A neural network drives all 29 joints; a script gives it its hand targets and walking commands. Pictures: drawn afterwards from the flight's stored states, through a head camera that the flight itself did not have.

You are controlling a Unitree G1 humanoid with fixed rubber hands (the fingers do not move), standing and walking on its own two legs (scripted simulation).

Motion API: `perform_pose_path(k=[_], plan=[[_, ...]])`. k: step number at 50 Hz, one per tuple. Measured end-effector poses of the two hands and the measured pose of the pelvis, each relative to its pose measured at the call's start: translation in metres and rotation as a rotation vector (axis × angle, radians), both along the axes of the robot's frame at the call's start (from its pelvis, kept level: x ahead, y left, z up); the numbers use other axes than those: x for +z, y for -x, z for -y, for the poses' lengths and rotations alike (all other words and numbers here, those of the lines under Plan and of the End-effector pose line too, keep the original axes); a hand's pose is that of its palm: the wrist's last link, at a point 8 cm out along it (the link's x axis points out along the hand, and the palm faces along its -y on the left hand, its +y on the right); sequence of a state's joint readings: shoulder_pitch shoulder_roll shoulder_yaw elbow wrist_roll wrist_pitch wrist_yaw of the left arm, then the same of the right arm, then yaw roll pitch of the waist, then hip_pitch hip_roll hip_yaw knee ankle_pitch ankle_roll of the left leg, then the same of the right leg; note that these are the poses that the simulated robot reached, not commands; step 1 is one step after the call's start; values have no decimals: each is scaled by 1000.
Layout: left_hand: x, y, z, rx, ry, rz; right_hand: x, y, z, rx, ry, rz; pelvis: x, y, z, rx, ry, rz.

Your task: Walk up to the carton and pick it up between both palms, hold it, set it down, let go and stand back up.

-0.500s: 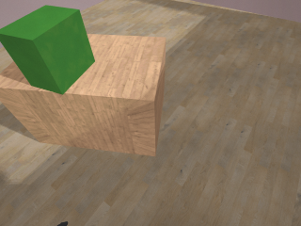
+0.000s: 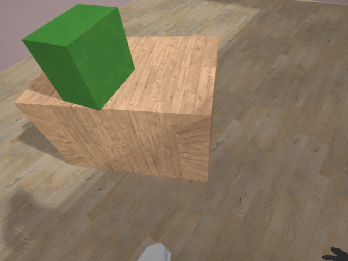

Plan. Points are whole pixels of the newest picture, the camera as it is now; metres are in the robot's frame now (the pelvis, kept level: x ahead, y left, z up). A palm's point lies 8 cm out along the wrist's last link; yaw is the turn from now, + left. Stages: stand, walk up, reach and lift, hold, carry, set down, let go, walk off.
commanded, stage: walk up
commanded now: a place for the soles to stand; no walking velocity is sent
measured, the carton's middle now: (88, 57) +0.89 +0.45 -0.01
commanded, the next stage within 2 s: none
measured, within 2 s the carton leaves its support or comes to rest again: neither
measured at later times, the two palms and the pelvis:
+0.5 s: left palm (21, 218) +0.22 +0.45 -0.06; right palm out of the picture +0.13 -0.20 -0.13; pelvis +0.13 +0.11 -0.01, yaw -4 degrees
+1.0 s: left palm out of the picture +0.33 +0.65 -0.10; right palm (207, 198) +0.29 -0.04 -0.11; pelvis +0.24 +0.30 -0.02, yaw -6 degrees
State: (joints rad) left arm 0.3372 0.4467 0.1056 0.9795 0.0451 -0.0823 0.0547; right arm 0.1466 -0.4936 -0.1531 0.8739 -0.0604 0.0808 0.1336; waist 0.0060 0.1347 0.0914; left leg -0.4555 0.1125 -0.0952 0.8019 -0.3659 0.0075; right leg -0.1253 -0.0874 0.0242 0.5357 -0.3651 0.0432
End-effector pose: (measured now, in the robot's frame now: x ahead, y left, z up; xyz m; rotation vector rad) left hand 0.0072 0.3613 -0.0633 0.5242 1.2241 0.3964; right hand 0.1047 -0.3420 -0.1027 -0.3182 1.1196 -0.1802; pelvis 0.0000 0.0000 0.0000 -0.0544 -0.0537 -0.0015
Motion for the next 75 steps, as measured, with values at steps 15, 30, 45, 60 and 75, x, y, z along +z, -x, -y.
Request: perform_pose_path(k=[15,30,45,60,75], plan=[[-17,-176,-55,-225,97,94,-3,24,-104,-177,-6,-48,0,-75,-92,-67,-80,-13],[21,-208,-118,-118,-24,146,-20,-102,-158,-38,-50,-36,3,-160,-135,-61,-44,3],[-16,-269,-275,-165,-58,40,-9,-230,-269,1,9,132,-29,-223,-264,-88,-62,9],[-17,-404,-286,-327,69,95,3,-139,-333,-234,50,-87,-5,-279,-330,-130,-68,-13],[26,-372,-371,-158,-98,120,-29,-290,-398,-48,-48,63,-9,-322,-381,-117,-53,23]])
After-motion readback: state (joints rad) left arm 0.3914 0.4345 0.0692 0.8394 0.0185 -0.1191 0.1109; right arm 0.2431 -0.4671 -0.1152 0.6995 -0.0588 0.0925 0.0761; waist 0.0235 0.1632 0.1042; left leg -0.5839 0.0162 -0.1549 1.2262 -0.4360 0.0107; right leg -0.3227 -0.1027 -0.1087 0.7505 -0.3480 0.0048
